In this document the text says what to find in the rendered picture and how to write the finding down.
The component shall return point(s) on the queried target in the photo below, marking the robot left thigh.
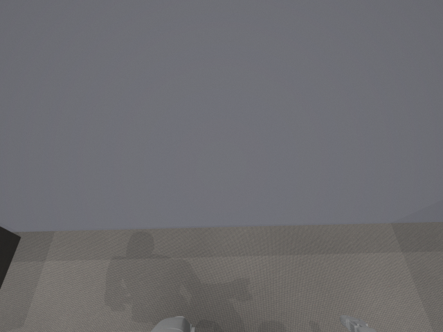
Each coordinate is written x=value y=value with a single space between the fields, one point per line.
x=174 y=324

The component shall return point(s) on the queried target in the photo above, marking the right robot hand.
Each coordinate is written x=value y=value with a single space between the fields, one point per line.
x=355 y=325

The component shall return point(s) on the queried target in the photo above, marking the cupboard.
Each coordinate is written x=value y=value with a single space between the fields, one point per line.
x=8 y=245

